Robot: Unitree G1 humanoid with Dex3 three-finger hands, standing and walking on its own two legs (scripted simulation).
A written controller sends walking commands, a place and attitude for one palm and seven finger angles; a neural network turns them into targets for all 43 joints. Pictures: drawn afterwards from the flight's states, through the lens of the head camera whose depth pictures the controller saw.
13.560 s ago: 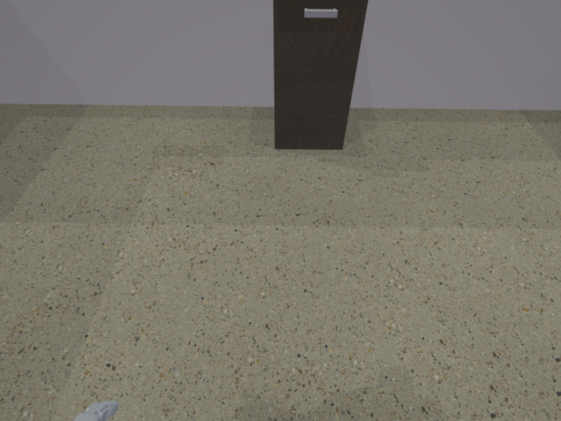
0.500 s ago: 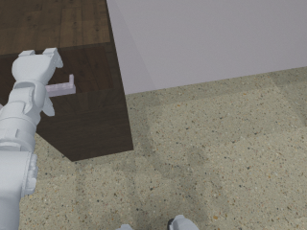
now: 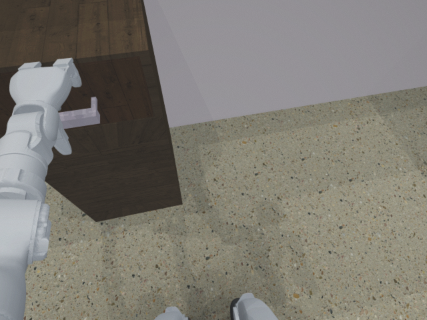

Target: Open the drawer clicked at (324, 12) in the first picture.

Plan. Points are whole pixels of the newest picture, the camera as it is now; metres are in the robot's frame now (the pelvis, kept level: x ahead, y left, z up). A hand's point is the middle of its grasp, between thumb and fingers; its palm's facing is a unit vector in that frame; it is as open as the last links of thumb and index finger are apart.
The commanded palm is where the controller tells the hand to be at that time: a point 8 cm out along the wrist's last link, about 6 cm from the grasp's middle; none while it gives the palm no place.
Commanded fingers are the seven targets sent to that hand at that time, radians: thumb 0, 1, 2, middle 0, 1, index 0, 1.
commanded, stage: move the hooked fingers above the handle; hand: left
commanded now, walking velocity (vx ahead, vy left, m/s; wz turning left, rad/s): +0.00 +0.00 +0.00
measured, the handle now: (64, 112) +0.55 +0.28 +0.02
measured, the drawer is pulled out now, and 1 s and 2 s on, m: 0.00 0.00 0.00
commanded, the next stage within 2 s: none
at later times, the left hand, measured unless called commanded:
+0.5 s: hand (58, 108) +0.51 +0.26 +0.08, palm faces -0.03 +0.01 -1.00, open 13.7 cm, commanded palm +0.50 +0.29 +0.11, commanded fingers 0.00 -0.50 0.30 -0.30 -1.20 -0.30 -1.20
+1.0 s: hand (57, 109) +0.51 +0.26 +0.07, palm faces -0.01 +0.00 -1.00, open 13.7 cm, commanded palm +0.50 +0.29 +0.11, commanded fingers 0.00 -0.50 0.30 -0.30 -1.20 -0.30 -1.20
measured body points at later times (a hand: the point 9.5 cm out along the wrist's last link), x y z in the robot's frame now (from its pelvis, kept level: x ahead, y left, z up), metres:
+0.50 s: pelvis +0.00 +0.00 +0.00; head +0.11 -0.01 +0.44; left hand +0.50 +0.26 +0.13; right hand +0.01 -0.28 -0.13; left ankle +0.00 +0.10 -0.70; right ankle +0.04 -0.13 -0.70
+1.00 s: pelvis +0.00 +0.00 +0.00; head +0.11 +0.00 +0.43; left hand +0.50 +0.26 +0.13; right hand +0.02 -0.28 -0.13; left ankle +0.00 +0.10 -0.70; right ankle +0.04 -0.13 -0.70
